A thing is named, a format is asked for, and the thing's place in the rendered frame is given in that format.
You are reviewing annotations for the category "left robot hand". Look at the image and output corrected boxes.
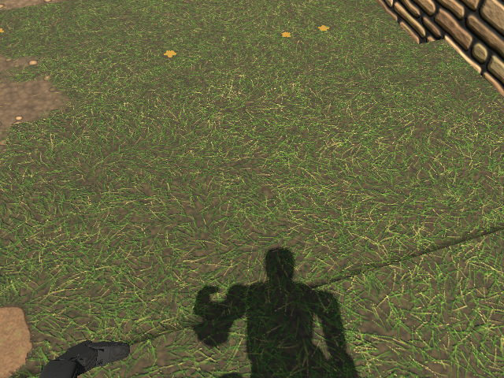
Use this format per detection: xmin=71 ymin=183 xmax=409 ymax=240
xmin=39 ymin=340 xmax=130 ymax=378

